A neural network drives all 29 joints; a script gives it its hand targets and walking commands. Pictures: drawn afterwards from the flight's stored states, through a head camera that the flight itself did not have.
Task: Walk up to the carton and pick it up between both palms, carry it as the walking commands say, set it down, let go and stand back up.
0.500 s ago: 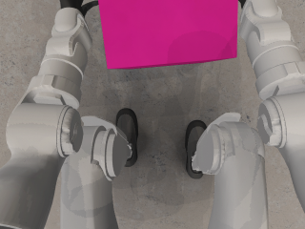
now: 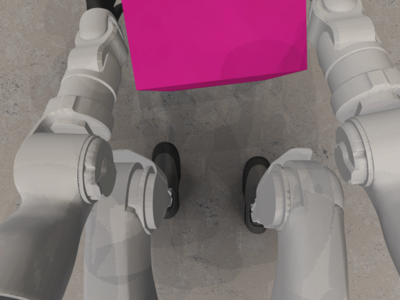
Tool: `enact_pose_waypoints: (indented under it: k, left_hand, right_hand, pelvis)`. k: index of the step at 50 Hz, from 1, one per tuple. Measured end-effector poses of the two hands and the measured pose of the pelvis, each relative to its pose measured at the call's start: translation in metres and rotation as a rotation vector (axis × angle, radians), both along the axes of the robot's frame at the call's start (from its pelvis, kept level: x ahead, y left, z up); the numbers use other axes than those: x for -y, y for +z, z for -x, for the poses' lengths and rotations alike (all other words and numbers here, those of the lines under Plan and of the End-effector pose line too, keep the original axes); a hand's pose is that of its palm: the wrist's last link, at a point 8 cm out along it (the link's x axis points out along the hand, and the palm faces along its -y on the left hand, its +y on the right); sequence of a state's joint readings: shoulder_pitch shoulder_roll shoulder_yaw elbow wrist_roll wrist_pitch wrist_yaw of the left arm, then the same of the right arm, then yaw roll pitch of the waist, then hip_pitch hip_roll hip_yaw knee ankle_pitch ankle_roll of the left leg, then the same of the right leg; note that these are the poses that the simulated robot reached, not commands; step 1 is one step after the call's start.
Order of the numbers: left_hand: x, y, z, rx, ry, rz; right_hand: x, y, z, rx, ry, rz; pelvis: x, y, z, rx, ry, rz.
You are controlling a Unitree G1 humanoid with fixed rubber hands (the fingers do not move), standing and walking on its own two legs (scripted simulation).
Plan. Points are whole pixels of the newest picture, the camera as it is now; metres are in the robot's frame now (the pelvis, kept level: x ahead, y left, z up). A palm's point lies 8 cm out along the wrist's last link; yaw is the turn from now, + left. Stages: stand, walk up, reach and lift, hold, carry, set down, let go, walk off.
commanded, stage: reach and lift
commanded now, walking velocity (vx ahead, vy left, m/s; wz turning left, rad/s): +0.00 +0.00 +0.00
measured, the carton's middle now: (211, 12) +0.55 +0.00 -0.25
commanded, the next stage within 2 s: none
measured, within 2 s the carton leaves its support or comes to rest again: leaves its support in 0.30 s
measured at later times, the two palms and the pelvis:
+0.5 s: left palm out of the picture +0.54 +0.16 -0.13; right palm out of the picture +0.55 -0.16 -0.15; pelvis +0.01 +0.00 -0.01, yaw -1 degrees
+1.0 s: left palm out of the picture +0.52 +0.17 -0.07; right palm out of the picture +0.55 -0.15 -0.07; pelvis +0.01 +0.00 +0.04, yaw -1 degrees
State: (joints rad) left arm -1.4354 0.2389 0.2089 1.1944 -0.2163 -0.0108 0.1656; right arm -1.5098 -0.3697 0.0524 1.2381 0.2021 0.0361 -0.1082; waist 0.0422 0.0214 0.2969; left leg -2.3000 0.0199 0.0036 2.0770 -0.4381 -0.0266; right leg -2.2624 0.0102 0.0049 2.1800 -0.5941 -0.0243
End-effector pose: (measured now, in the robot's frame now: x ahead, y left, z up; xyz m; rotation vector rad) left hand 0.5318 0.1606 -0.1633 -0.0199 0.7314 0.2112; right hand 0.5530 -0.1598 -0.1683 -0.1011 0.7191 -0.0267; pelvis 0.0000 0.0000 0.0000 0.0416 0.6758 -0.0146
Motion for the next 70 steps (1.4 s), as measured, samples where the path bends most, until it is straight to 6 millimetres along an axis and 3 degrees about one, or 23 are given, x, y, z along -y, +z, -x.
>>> enact_pose_waypoints:
  k: [12,20,34,46,58,70]
  left_hand:
    - [-0.001,0.006,-0.012,-0.005,-0.023,0.003]
    - [0.001,0.021,-0.016,0.006,-0.023,0.002]
    - [0.004,0.053,0.005,0.03,0.022,0.023]
    - [-0.005,0.083,0.009,0.048,0.049,0.031]
    - [-0.002,0.107,0.012,0.048,0.041,0.028]
    - [-0.003,0.149,0.023,0.051,0.052,0.025]
  right_hand:
    - [0.001,-0.001,0.0,-0.008,0.002,-0.029]
    - [0.002,0.003,0.005,-0.006,-0.01,-0.037]
    - [0.003,0.057,0.002,0.002,-0.02,-0.03]
    - [-0.007,0.089,-0.002,0.017,-0.013,-0.038]
    - [-0.003,0.11,0.006,0.016,-0.024,-0.048]
    - [-0.004,0.15,0.015,0.017,-0.03,-0.065]
  pelvis:
    - [-0.002,-0.016,0.0,-0.004,-0.009,0.005]
    - [-0.003,-0.017,-0.004,-0.022,-0.008,0.007]
    - [-0.001,0.008,-0.01,-0.08,-0.023,0.004]
    - [-0.003,0.029,-0.01,-0.109,-0.02,0.006]
    - [-0.006,0.047,-0.012,-0.128,-0.02,0.011]
    - [-0.004,0.071,-0.012,-0.136,-0.026,0.008]
